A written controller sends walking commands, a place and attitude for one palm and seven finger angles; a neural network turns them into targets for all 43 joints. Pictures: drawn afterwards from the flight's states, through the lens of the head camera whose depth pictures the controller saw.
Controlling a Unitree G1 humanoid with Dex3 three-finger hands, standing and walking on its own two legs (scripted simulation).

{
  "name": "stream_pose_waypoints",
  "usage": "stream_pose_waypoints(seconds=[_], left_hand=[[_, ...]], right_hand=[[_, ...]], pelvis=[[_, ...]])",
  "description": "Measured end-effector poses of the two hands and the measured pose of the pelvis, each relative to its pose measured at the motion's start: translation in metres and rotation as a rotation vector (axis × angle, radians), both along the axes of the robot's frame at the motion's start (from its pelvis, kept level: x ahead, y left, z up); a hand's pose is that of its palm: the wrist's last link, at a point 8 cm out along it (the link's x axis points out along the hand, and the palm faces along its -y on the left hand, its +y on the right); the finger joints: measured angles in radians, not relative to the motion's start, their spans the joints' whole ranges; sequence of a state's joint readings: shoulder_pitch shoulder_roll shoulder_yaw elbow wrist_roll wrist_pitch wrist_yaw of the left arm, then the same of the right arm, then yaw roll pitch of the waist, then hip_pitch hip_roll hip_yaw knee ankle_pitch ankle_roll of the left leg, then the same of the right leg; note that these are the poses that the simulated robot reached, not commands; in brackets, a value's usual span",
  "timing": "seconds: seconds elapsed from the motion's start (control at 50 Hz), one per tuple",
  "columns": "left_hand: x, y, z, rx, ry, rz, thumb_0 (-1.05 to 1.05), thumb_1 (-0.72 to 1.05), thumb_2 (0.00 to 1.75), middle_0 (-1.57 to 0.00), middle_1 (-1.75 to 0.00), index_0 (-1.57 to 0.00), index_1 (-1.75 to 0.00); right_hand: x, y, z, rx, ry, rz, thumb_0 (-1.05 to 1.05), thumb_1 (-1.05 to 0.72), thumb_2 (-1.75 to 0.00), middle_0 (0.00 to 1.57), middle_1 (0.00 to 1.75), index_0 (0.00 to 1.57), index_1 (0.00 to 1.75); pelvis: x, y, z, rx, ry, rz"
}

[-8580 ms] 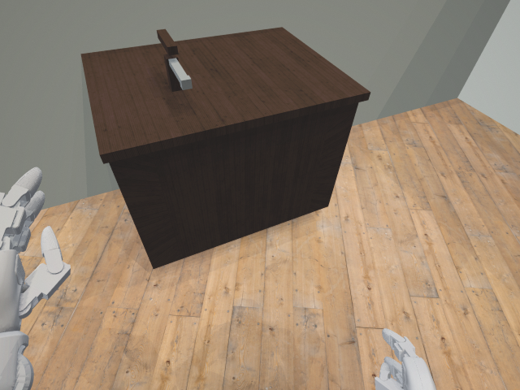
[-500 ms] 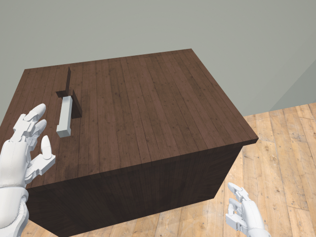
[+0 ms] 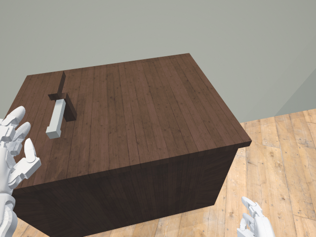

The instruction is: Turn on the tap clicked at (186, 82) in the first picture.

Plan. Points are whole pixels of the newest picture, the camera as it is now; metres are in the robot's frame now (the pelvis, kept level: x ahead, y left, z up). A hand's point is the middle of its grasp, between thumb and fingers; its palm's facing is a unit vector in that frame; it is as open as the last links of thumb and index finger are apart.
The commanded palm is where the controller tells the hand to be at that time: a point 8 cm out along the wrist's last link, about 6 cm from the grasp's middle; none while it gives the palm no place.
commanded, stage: turn the palm inward beside the body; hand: left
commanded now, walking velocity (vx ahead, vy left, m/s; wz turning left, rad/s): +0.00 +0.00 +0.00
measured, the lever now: (53, 132) +0.36 +0.35 +0.07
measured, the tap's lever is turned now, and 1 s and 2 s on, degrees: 0 0 0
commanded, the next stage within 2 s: reach beside the lever's end, fingers flat in 1.42 s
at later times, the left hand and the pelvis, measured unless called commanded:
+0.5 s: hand (30, 174) +0.19 +0.27 +0.15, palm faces +0.45 -0.87 -0.19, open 7.5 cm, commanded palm +0.14 +0.31 +0.16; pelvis +0.00 +0.03 +0.00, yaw +1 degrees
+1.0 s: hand (28, 187) +0.17 +0.27 +0.14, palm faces +0.47 -0.87 -0.12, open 7.5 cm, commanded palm +0.11 +0.31 +0.15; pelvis -0.01 +0.03 +0.00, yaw +2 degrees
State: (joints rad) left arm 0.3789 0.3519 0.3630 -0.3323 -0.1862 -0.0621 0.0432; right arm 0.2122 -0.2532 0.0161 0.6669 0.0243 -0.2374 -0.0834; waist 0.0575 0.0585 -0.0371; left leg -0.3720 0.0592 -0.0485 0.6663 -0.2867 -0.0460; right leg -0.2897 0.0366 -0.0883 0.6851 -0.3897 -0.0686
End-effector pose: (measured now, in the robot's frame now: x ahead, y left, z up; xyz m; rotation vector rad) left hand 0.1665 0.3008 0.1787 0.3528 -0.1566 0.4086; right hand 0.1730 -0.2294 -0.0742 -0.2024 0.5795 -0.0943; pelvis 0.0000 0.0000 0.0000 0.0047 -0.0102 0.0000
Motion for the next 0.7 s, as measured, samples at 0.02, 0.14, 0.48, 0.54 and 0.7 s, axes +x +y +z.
stream_pose_waypoints(seconds=[0.02, 0.14, 0.48, 0.54, 0.7], left_hand=[[-0.002, 0.002, -0.001, -0.006, 0.003, 0.012, 0.02, 0.89, 0.90, -0.21, -0.30, -0.21, -0.30], [-0.011, 0.010, -0.010, -0.039, 0.012, 0.045, 0.02, 0.89, 0.90, -0.21, -0.30, -0.20, -0.30], [-0.022, 0.009, -0.021, -0.126, 0.013, 0.040, 0.02, 0.89, 0.90, -0.21, -0.30, -0.20, -0.30], [-0.026, 0.011, -0.024, -0.142, 0.018, 0.046, 0.02, 0.89, 0.90, -0.21, -0.30, -0.20, -0.30], [-0.034, 0.013, -0.032, -0.176, 0.037, 0.055, 0.02, 0.89, 0.90, -0.21, -0.30, -0.20, -0.30]], right_hand=[[0.000, -0.002, -0.001, -0.007, 0.006, -0.003, 0.01, -0.90, -0.90, 0.21, 0.30, 0.21, 0.30], [0.005, -0.004, 0.000, -0.036, 0.006, 0.000, 0.02, -0.90, -0.90, 0.21, 0.30, 0.20, 0.30], [0.029, 0.060, 0.018, 0.027, -0.111, 0.099, 0.01, -0.90, -0.90, 0.21, 0.30, 0.21, 0.30], [0.028, 0.066, 0.019, 0.026, -0.111, 0.114, 0.01, -0.90, -0.90, 0.21, 0.30, 0.21, 0.30], [0.022, 0.072, 0.019, 0.011, -0.103, 0.125, 0.01, -0.90, -0.90, 0.21, 0.30, 0.21, 0.30]], pelvis=[[0.002, 0.000, 0.000, 0.001, 0.003, 0.001], [0.008, 0.006, 0.000, -0.001, 0.012, 0.012], [0.002, 0.027, 0.000, -0.013, 0.007, 0.017], [-0.001, 0.030, 0.000, -0.017, 0.003, 0.020], [-0.005, 0.036, -0.001, -0.022, -0.002, 0.024]])
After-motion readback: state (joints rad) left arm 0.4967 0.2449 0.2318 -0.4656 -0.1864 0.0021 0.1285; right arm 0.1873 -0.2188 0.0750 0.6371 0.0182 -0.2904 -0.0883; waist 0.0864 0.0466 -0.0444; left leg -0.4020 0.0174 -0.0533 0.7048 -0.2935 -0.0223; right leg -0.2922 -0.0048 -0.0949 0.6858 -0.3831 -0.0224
